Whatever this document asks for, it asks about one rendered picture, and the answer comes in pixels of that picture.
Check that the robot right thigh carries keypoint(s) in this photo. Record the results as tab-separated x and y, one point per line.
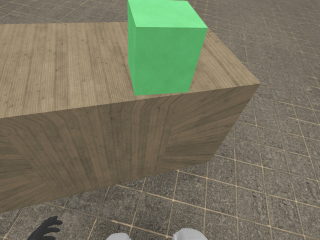
188	234

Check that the carton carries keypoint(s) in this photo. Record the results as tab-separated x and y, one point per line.
165	39

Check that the left robot hand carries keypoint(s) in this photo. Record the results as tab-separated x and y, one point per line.
45	228

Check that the pedestal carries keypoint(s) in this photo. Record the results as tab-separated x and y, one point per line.
70	122

